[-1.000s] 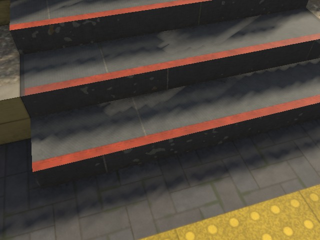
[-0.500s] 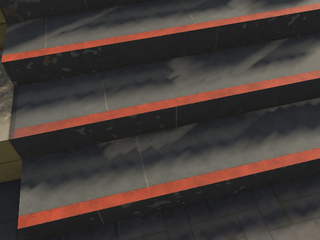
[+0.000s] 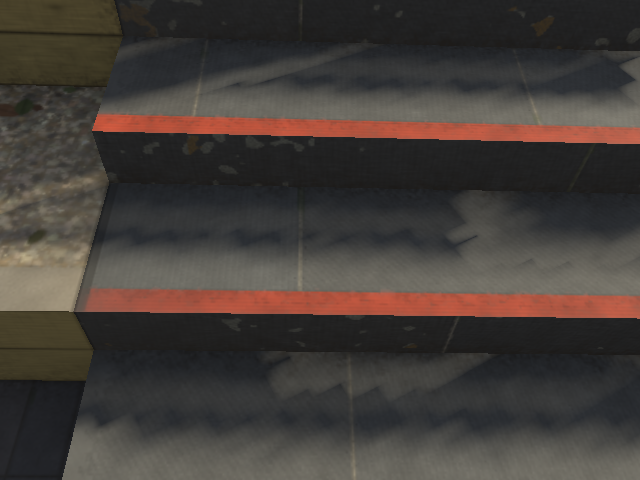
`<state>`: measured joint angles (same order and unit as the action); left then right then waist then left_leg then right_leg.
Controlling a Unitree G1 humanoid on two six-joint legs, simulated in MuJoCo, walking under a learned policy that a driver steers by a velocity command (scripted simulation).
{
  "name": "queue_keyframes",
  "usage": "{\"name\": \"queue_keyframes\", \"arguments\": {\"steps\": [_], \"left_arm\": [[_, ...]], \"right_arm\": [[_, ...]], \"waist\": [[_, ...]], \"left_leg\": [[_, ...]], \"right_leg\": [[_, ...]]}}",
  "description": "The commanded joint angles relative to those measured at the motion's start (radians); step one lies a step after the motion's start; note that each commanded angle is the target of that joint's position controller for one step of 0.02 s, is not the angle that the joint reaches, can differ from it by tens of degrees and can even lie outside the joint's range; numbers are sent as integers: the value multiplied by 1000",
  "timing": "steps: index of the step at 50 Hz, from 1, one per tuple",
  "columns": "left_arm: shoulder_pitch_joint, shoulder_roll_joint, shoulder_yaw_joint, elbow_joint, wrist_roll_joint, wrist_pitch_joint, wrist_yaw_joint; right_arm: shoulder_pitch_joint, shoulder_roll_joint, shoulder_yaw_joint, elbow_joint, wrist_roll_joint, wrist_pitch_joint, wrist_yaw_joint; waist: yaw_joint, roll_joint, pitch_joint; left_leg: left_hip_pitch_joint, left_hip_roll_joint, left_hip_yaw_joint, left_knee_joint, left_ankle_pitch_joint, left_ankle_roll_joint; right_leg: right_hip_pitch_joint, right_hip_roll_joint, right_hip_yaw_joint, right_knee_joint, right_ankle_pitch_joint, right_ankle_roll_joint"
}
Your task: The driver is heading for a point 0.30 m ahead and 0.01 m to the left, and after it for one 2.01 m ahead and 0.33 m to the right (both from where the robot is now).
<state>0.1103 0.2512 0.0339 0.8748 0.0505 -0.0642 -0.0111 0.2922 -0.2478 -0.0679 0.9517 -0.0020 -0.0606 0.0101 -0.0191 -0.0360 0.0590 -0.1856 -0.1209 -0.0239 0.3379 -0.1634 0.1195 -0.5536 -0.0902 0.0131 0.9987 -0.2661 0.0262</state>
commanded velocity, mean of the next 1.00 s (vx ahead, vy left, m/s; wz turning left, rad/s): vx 0.18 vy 0.00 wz -0.08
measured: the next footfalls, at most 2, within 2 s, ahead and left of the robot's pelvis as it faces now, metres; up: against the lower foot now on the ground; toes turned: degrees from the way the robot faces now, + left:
right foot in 0.28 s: +0.23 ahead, -0.11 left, +0.00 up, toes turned +8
left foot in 0.76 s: +0.20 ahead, +0.09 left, +0.00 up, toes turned -4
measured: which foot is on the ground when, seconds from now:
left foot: down 0.00-0.26, up 0.28-0.74, down 0.76-1.00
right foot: up 0.00-0.26, down 0.28-0.76, up 0.78-1.00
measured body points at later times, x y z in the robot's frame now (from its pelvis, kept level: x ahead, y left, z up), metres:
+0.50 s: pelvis +0.17 -0.03 +0.00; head +0.21 -0.06 +0.45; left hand +0.14 +0.21 -0.13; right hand +0.34 -0.25 -0.14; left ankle +0.11 +0.09 -0.63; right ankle +0.19 -0.12 -0.74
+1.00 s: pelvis +0.13 +0.01 +0.00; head +0.17 +0.03 +0.44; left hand +0.30 +0.27 -0.13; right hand +0.21 -0.26 -0.11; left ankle +0.16 +0.10 -0.74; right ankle +0.07 -0.13 -0.55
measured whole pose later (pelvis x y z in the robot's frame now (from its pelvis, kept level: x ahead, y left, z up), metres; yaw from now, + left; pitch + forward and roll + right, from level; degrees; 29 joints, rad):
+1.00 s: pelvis +0.13 +0.01 +0.00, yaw -10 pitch +2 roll -1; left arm 0.20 0.29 0.09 0.72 0.00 0.07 0.07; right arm 0.19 -0.20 -0.01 0.75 -0.03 0.04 -0.10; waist 0.01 -0.05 0.03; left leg -0.27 0.03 0.11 0.48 -0.24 0.06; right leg -0.73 0.06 0.09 1.64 -0.35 0.18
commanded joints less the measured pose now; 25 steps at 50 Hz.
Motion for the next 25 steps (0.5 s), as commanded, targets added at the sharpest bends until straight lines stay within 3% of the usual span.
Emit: {"name": "queue_keyframes", "arguments": {"steps": [1,3,5,6,9,11,12,13,14,15,16,17,18,19,20,22,24,25], "left_arm": [[-3,54,4,-60,0,11,-1],[-39,37,-6,-74,-11,13,3],[-104,52,-8,-103,-17,8,7],[-117,52,-7,-120,-12,7,13],[-92,59,-9,-140,-15,-12,27],[45,69,-6,-110,-20,-18,41],[161,85,4,-75,-27,-20,51],[315,124,25,-23,-23,-29,60],[315,138,24,-2,-26,-29,66],[347,138,12,23,-28,-34,47],[316,86,3,24,-29,-36,28],[211,39,-11,12,-35,-41,27],[115,-3,-26,-9,-33,-40,30],[96,-10,-33,-9,-34,-40,33],[110,8,-33,6,-36,-36,34],[151,68,-15,27,-33,-30,35],[198,100,2,35,-28,-14,36],[203,105,8,30,-27,-5,38]], "right_arm": [[21,-158,-33,-54,3,-11,-5],[47,-147,-34,-54,-8,-4,-9],[72,-145,-34,-56,-13,0,-13],[82,-138,-32,-62,-27,4,-19],[71,-151,-36,-87,-32,15,-37],[-20,-159,-37,-116,-18,12,-40],[-54,-166,-41,-122,-6,7,-35],[-112,-143,-38,-139,17,-3,-27],[-126,-45,-11,-162,15,-19,-26],[94,8,-1,-126,2,-12,-39],[195,-7,-5,-59,-11,6,-48],[172,-21,-5,-50,-22,22,-48],[86,-37,-4,-69,-39,40,-42],[27,-54,-4,-86,-53,56,-29],[5,-54,-1,-93,-57,71,-16],[-57,-40,11,-121,-45,88,-10],[-99,-1,30,-143,-24,100,-27],[-112,-7,33,-156,-21,102,-35]], "waist": [[15,89,-70],[-7,136,-87],[-35,109,-64],[-40,141,-84],[-15,88,-89],[59,113,-130],[119,124,-158],[203,32,-199],[173,-124,-153],[31,-92,-203],[8,-8,-246],[-22,-20,-165],[-36,-14,-109],[-30,-25,-89],[-31,-33,-90],[-22,-36,-102],[11,-102,-140],[16,-102,-149]], "left_leg": [[26,229,-190,-93,468,122],[54,226,-206,-80,381,112],[74,240,-247,-74,353,117],[155,279,-317,-41,414,140],[235,291,-316,113,891,129],[159,218,-253,240,1134,48],[127,184,-254,353,1071,16],[24,100,-207,573,775,-44],[-251,-40,-102,850,-196,-83],[-349,-51,-149,1008,-396,-96],[-299,-32,-187,1070,-350,-109],[-325,1,-168,1088,-316,-124],[-341,39,-138,1080,-301,-137],[-342,52,-100,1073,-285,-149],[-314,60,-50,1051,-262,-161],[-295,76,11,947,-232,-177],[-321,68,47,971,-250,-176],[-333,77,40,950,-243,-174]], "right_leg": [[9,23,-43,-122,74,32],[14,37,-47,-167,109,34],[-7,39,-37,-223,131,30],[-70,44,-39,-144,76,12],[-92,70,-32,-125,-34,-16],[163,116,-39,-339,16,-47],[310,120,-42,-509,193,-52],[535,67,-14,-687,511,-71],[704,-149,176,-680,1128,-144],[731,-312,309,-537,1678,-259],[681,-321,309,-542,1560,-322],[579,-274,274,-579,1291,-347],[490,-214,250,-622,1028,-320],[447,-164,208,-640,976,-297],[417,-136,170,-646,1011,-288],[417,-102,140,-639,1068,-267],[479,-101,169,-624,1119,-276],[491,-100,178,-617,1094,-278]]}}
Velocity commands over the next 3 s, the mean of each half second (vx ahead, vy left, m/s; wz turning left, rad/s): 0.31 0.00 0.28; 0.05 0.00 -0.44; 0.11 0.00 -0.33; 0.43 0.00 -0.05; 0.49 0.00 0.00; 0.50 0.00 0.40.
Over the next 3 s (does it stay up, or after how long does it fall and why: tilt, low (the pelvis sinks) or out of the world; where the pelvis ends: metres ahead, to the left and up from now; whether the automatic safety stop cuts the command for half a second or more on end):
stays up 0.79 -0.39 0.26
